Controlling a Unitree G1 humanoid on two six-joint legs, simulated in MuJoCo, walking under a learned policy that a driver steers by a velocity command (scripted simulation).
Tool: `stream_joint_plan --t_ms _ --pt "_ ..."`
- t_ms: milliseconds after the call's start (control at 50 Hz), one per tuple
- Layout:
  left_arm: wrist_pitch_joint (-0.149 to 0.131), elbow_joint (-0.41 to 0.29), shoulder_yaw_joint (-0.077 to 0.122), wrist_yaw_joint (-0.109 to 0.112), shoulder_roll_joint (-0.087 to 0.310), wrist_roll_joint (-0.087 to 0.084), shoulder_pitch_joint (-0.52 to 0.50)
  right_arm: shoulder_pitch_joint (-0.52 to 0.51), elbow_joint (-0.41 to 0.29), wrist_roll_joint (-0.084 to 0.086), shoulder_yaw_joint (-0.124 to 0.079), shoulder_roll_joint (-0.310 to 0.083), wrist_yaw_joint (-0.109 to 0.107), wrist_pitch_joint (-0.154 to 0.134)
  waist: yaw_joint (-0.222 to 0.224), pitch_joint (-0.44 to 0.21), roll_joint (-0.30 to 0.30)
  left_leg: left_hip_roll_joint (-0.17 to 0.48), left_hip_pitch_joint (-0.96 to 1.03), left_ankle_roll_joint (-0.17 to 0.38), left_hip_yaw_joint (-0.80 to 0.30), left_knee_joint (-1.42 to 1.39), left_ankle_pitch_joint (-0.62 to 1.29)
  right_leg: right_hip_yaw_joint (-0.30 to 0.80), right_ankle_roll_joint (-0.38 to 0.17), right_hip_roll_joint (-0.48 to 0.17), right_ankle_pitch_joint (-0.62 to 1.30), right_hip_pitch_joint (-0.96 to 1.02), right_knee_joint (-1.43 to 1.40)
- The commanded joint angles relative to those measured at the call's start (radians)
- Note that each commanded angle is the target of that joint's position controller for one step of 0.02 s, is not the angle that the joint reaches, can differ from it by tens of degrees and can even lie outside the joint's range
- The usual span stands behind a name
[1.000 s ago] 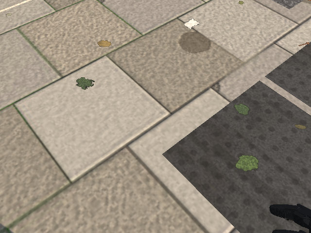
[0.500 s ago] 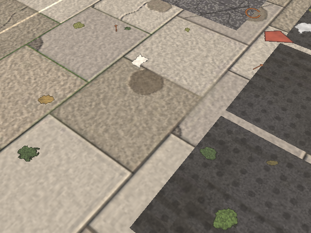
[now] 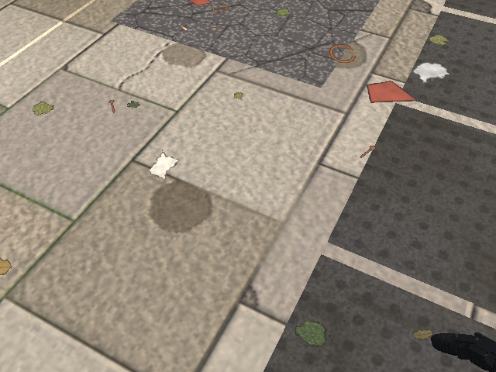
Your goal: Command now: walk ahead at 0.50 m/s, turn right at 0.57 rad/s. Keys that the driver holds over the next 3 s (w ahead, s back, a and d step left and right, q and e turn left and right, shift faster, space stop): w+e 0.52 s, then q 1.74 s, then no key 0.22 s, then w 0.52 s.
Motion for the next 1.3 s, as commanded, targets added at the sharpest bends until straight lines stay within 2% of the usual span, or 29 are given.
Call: stream_joint_plan --t_ms 20,40,60,80,120,220,320,400,440,480,500,520,540,560,580,600,620,700,800,940,960,980,1000,1020,1040,1060,1080,1140,1300 --pt "-0.030 -0.103 -0.009 -0.001 0.067 -0.021 0.094 0.328 0.016 0.008 -0.084 -0.233 -0.005 0.005 -0.130 -0.285 0.293 0.471 0.789 0.263 -0.770 -0.178 -0.438 -0.062 0.026 -0.055 -0.101 -0.644 0.590" --pt "-0.025 -0.105 0.011 0.000 0.135 -0.017 -0.005 0.283 0.001 0.010 -0.064 -0.159 -0.008 0.009 -0.160 -0.155 0.176 0.417 0.677 0.216 -0.618 -0.197 -0.451 -0.061 0.033 -0.095 -0.004 -0.677 0.640" --pt "-0.019 -0.118 0.014 0.001 0.136 -0.006 -0.072 0.235 -0.002 0.002 -0.054 -0.134 -0.010 0.015 -0.153 -0.079 0.111 0.369 0.564 0.180 -0.468 -0.204 -0.322 -0.094 0.040 -0.127 0.072 -0.656 0.631" --pt "-0.018 -0.131 0.017 -0.002 0.125 0.004 -0.109 0.202 0.004 -0.002 -0.045 -0.112 -0.010 0.019 -0.137 -0.024 0.100 0.327 0.473 0.169 -0.367 -0.226 -0.202 -0.097 0.044 -0.151 0.124 -0.636 0.589" --pt "-0.010 -0.142 0.017 -0.014 0.088 -0.006 -0.107 0.180 0.017 -0.007 -0.038 -0.091 -0.013 0.017 -0.104 0.009 0.140 0.278 0.376 0.153 -0.229 -0.274 -0.085 -0.115 0.046 -0.186 0.172 -0.570 0.533" --pt "0.005 -0.179 0.002 -0.023 0.034 0.000 -0.168 0.189 0.063 0.000 -0.057 -0.142 -0.013 0.009 -0.098 0.028 0.096 0.296 0.366 0.189 -0.061 -0.335 0.103 -0.141 0.070 -0.210 0.289 -0.608 0.375" --pt "-0.010 -0.208 -0.011 -0.052 0.011 -0.001 -0.304 0.213 0.100 0.009 -0.061 -0.177 -0.019 0.025 -0.144 0.056 0.073 0.269 0.398 0.150 0.107 -0.333 0.173 -0.212 0.050 -0.191 0.506 -0.543 0.109" --pt "-0.010 -0.250 -0.008 -0.074 0.023 -0.005 -0.382 0.255 0.131 0.028 -0.072 -0.212 -0.019 0.045 -0.153 0.083 0.077 0.304 0.498 0.124 0.164 -0.287 0.288 -0.265 0.005 -0.165 0.435 -0.518 -0.002" --pt "-0.004 -0.254 0.009 -0.076 0.056 0.002 -0.344 0.250 0.133 0.037 -0.081 -0.243 -0.025 0.057 -0.110 0.040 0.108 0.307 0.537 0.104 0.206 -0.166 0.615 -0.319 -0.037 -0.106 0.331 -0.413 -0.022" --pt "0.005 -0.198 0.055 -0.065 0.131 0.002 -0.106 0.233 0.127 0.043 -0.082 -0.250 -0.033 0.069 0.032 -0.091 0.096 0.269 0.458 0.065 0.256 0.162 0.782 -0.349 -0.102 -0.027 0.356 -0.075 -0.100" --pt "0.016 -0.157 0.086 -0.044 0.203 -0.003 0.064 0.249 0.111 0.019 -0.064 -0.205 -0.036 0.064 0.100 -0.183 0.001 0.230 0.208 0.024 0.254 0.462 0.472 -0.176 -0.157 -0.119 0.372 0.242 -0.110" --pt "0.005 -0.172 0.092 -0.038 0.313 -0.010 0.012 0.340 0.047 -0.020 -0.016 -0.061 -0.020 0.039 -0.040 -0.268 -0.266 0.019 -0.234 -0.032 0.164 0.809 -0.479 0.413 -0.343 -0.382 0.213 0.534 -0.209" --pt "-0.009 -0.201 0.064 -0.041 0.216 0.003 0.031 0.258 0.054 0.017 -0.027 -0.154 -0.005 0.006 0.044 -0.384 -0.155 0.027 -0.311 -0.023 -0.037 0.913 -0.500 0.574 -0.368 -0.456 0.198 0.547 -0.335" --pt "-0.021 -0.183 0.042 -0.043 0.155 0.019 -0.015 0.191 0.043 0.054 -0.038 -0.190 0.002 -0.003 0.041 -0.237 -0.101 0.076 -0.344 -0.014 -0.025 0.895 -0.406 0.381 -0.316 -0.435 0.415 0.424 -0.330" --pt "-0.028 -0.180 0.030 -0.043 0.123 0.017 -0.078 0.183 0.051 0.044 -0.031 -0.175 -0.004 -0.002 -0.005 -0.151 -0.024 0.125 -0.296 -0.013 -0.010 0.820 -0.334 0.218 -0.274 -0.392 0.646 0.272 -0.304" --pt "-0.031 -0.180 0.020 -0.042 0.090 0.018 -0.138 0.181 0.068 0.022 -0.034 -0.171 -0.012 0.006 -0.039 -0.105 0.001 0.156 -0.237 -0.022 -0.004 0.749 -0.309 0.106 -0.242 -0.353 0.798 0.150 -0.300" --pt "-0.034 -0.181 0.009 -0.040 0.068 0.027 -0.172 0.206 0.081 0.019 -0.037 -0.173 -0.012 0.021 -0.072 -0.093 -0.016 0.171 -0.160 -0.027 -0.008 0.719 -0.297 0.040 -0.229 -0.332 0.879 0.059 -0.324" --pt "-0.058 -0.125 0.009 -0.029 0.083 0.040 -0.208 0.259 0.117 0.015 -0.023 -0.102 -0.022 0.071 -0.118 -0.069 -0.030 0.148 -0.058 -0.067 0.007 0.557 -0.165 -0.147 -0.215 -0.301 1.044 -0.086 -0.396" --pt "-0.044 -0.072 0.009 -0.004 0.092 0.047 -0.207 0.137 0.083 0.018 -0.015 -0.082 -0.005 0.069 -0.061 -0.050 -0.055 0.115 -0.025 -0.058 0.023 0.250 0.125 -0.287 -0.159 -0.268 0.954 -0.025 -0.412" --pt "0.022 -0.034 0.026 0.026 0.114 0.007 -0.218 0.116 0.014 0.013 -0.041 -0.112 0.037 0.082 -0.066 -0.023 -0.062 0.074 -0.069 0.007 0.076 0.116 -0.096 -0.264 -0.129 -0.351 0.938 0.121 -0.208" --pt "0.028 -0.037 0.026 0.033 0.111 0.000 -0.229 0.171 0.022 0.012 -0.050 -0.121 0.038 0.079 -0.098 -0.045 -0.049 0.043 0.021 0.034 0.095 0.032 -0.029 -0.292 -0.096 -0.320 0.976 0.101 -0.107" --pt "0.025 -0.036 0.025 0.037 0.104 0.008 -0.190 0.241 0.030 0.007 -0.073 -0.182 0.027 0.075 -0.120 -0.104 0.030 0.057 0.178 0.079 0.025 -0.039 0.276 -0.336 -0.030 -0.245 0.895 0.040 0.063" --pt "0.012 -0.074 0.013 0.033 0.072 0.047 -0.166 0.289 0.015 -0.007 -0.100 -0.297 0.008 0.077 -0.105 -0.181 0.236 0.265 0.422 0.220 -0.280 -0.013 0.771 -0.376 0.058 -0.098 0.442 -0.226 0.374" --pt "0.007 -0.088 -0.003 0.017 0.039 0.057 -0.178 0.314 0.005 -0.018 -0.088 -0.268 0.000 0.084 -0.117 -0.321 0.309 0.416 0.596 0.407 -0.560 -0.069 0.807 -0.232 0.095 0.040 -0.198 -0.443 0.610" --pt "0.008 -0.071 0.005 0.004 0.078 0.029 -0.181 0.269 -0.017 -0.008 -0.075 -0.221 0.001 0.088 -0.128 -0.335 0.173 0.387 0.554 0.378 -0.494 -0.088 0.623 -0.111 0.083 -0.034 -0.180 -0.460 0.678" --pt "0.015 -0.076 0.007 0.003 0.080 0.011 -0.221 0.198 -0.035 0.005 -0.070 -0.189 -0.002 0.092 -0.108 -0.242 0.106 0.334 0.468 0.323 -0.398 -0.096 0.465 -0.122 0.078 -0.066 -0.113 -0.495 0.665" --pt "0.024 -0.068 0.010 0.011 0.077 0.017 -0.237 0.150 -0.042 0.021 -0.064 -0.167 -0.006 0.101 -0.089 -0.154 0.038 0.290 0.362 0.273 -0.337 -0.124 0.338 -0.136 0.083 -0.093 -0.060 -0.505 0.583" --pt "0.041 -0.068 0.011 0.024 0.056 0.026 -0.229 0.102 -0.063 0.010 -0.067 -0.172 -0.024 0.129 -0.055 -0.101 0.124 0.192 0.197 0.224 -0.272 -0.172 0.175 -0.172 0.111 -0.080 0.050 -0.386 0.381" --pt "0.019 -0.064 0.011 0.017 0.057 0.016 -0.242 0.100 -0.087 0.012 -0.085 -0.197 -0.047 0.156 -0.089 -0.130 0.186 0.170 0.183 0.199 -0.374 -0.157 -0.049 -0.147 0.125 -0.057 0.141 -0.268 0.073"
Next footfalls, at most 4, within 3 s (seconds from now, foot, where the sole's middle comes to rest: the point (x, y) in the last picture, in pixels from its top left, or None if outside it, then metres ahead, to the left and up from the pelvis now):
0.50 right None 0.38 -0.18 -0.76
0.98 left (289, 328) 0.61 -0.04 -0.76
1.40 right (375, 349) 0.56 -0.27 -0.76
1.82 left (276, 365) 0.50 -0.01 -0.76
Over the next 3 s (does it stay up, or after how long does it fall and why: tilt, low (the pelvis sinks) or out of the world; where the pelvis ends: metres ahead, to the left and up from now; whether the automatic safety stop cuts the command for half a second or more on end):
stays up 0.61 -0.07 0.01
